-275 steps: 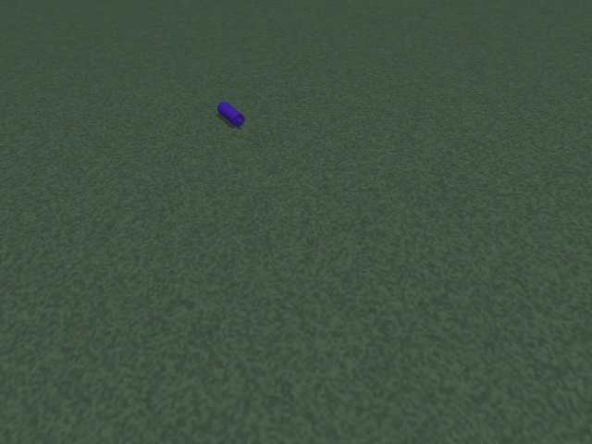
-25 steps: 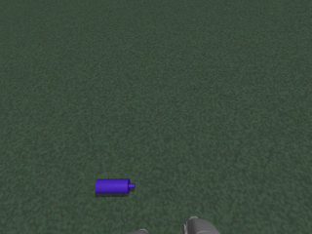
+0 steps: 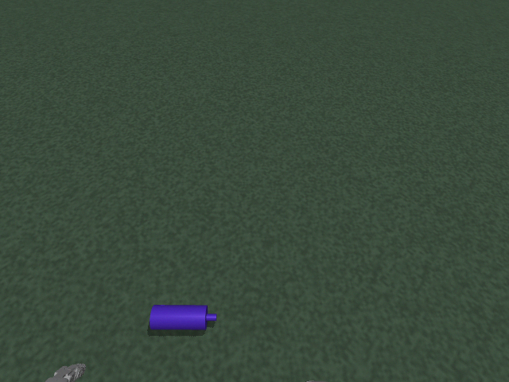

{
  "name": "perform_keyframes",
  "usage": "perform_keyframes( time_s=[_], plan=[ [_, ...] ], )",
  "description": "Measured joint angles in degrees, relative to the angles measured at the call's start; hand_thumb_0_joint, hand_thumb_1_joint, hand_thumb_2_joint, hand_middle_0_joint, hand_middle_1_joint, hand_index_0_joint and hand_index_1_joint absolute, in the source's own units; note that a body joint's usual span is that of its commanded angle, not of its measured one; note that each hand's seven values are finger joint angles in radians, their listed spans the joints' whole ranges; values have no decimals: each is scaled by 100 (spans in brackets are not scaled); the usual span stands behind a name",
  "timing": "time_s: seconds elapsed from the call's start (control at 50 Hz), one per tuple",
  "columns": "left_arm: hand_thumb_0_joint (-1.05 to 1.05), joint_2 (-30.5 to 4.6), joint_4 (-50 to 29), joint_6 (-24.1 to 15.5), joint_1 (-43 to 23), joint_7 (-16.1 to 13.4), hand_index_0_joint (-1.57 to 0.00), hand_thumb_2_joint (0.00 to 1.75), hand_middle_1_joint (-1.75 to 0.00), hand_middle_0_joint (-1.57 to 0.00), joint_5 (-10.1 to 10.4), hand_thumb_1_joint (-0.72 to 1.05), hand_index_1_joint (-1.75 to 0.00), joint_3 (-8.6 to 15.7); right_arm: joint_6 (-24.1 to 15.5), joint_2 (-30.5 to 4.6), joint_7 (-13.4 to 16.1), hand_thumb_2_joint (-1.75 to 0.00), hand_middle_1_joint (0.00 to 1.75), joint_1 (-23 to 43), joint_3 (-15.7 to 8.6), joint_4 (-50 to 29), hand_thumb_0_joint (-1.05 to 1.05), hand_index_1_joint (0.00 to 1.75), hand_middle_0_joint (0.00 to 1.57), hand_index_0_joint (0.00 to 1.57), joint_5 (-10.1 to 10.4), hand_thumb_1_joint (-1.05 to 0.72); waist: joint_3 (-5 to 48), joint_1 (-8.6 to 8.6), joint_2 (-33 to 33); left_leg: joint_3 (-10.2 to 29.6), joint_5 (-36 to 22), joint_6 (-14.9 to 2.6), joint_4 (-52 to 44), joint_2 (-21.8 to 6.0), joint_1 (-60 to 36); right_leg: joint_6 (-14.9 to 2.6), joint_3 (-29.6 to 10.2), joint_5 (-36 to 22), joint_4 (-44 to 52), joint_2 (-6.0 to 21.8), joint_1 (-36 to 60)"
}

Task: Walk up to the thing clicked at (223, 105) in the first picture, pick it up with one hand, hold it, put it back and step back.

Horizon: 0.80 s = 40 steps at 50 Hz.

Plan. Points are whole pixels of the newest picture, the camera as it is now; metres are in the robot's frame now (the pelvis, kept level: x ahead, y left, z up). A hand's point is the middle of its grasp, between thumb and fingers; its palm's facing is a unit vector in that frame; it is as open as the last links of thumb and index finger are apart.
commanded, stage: walk up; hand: left
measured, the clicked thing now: (184, 317) +0.44 +0.25 -0.71
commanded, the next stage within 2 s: stand in 1.80 s
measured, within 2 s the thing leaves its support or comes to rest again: neither
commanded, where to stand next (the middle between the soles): +0.07 -0.04 m, yaw +1 degrees
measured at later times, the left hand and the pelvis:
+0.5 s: hand out of the picture +0.08 +0.21 -0.14, palm faces +0.00 -0.93 -0.36, open 7.4 cm; pelvis +0.01 -0.05 +0.00, yaw +0 degrees
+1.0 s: hand out of the picture +0.14 +0.22 -0.14, palm faces +0.01 -0.95 -0.33, open 7.4 cm; pelvis +0.02 -0.04 +0.02, yaw +0 degrees
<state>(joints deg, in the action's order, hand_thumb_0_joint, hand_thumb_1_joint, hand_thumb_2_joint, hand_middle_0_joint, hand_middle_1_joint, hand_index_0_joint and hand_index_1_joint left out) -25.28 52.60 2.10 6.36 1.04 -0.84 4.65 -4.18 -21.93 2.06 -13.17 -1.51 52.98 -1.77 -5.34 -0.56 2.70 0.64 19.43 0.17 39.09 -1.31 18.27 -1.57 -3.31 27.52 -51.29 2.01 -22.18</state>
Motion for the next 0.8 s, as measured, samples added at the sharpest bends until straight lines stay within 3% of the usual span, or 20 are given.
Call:
perform_keyframes(
  time_s=[0.1,0.14,0.18,0.22,0.24,0.28,0.36,0.4,0.46,0.48,0.56,0.8],
  plan=[
    [0,-1,220,-31,64,38,-21,90,-30,-20,22,90,-30,-14,64,-223,-14,-90,30,-48,-53,37,1,30,20,20,-28,-90,-48,-39,-5,-26,29,110,95,-140,117,1,169,-203,1055,72,490],
    [0,138,342,-100,62,25,-20,90,-30,-20,-3,90,-30,-49,145,-336,-23,-90,30,3,-72,101,1,30,20,20,27,-90,-159,-67,-215,82,94,174,251,-283,151,228,283,-700,1397,-58,683],
    [0,268,386,-179,138,40,-21,90,-30,-20,-32,90,-30,-125,229,-368,-13,-90,30,23,-72,178,1,30,20,20,92,-90,-172,-80,-331,195,238,44,437,-277,221,321,355,-698,1398,-96,730],
    [0,340,423,-182,247,75,-21,90,-30,-20,-28,90,-30,-186,243,-329,-23,-90,30,40,-59,267,1,30,20,20,122,-90,-121,-25,-244,55,588,-59,404,-113,146,306,271,-609,1285,16,721],
    [0,376,449,-155,290,90,-21,90,-30,-20,-20,90,-30,-216,213,-319,-41,-90,30,31,-54,299,1,30,20,20,132,-90,-82,-28,-230,0,484,-96,183,-51,48,315,261,-568,1243,63,729],
    [0,416,520,-85,304,99,-21,90,-30,-20,12,90,-30,-263,140,-264,-68,-90,30,26,-61,364,1,30,20,20,120,-90,-27,-15,-193,-29,-169,13,-60,23,-59,324,229,-478,1103,134,709],
    [0,368,617,-77,270,69,-21,90,-30,-20,61,90,-30,-253,141,-42,-140,-90,30,51,36,454,1,30,20,20,64,-90,81,26,-146,-9,-68,132,-76,-37,-111,106,229,-383,1023,39,684],
    [0,369,677,-168,262,57,-21,90,-30,-20,50,90,-30,-230,215,41,-163,-90,30,109,83,544,1,30,20,20,76,-90,118,31,-229,99,-57,163,-92,-142,-147,195,336,-512,1212,-64,818],
    [0,405,723,-246,289,70,-21,90,-30,-20,51,90,-30,-243,260,76,-166,-90,30,224,107,608,1,30,20,20,85,-90,192,68,-271,184,145,-11,-150,-78,-179,155,346,-526,1336,-78,868],
    [0,427,746,-239,282,70,-21,90,-30,-20,52,90,-30,-255,241,59,-166,-90,30,269,102,624,1,30,20,20,90,-90,185,72,-292,181,-22,-25,-268,-58,-238,153,334,-529,1362,-66,891],
    [0,508,837,-211,137,39,-21,90,-30,-20,81,90,-30,-301,174,-3,-151,-90,30,442,69,709,1,30,20,20,129,-90,135,56,-375,183,-282,228,-617,-24,-408,192,346,-595,1556,-9,1007],
    [0,455,867,-193,-328,-31,-21,90,-30,-20,115,90,-30,-294,235,60,-142,-90,30,756,99,901,1,30,20,20,122,-90,96,68,-243,202,-351,229,-892,-28,-582,253,383,-777,2034,-6,1283]
  ],
)
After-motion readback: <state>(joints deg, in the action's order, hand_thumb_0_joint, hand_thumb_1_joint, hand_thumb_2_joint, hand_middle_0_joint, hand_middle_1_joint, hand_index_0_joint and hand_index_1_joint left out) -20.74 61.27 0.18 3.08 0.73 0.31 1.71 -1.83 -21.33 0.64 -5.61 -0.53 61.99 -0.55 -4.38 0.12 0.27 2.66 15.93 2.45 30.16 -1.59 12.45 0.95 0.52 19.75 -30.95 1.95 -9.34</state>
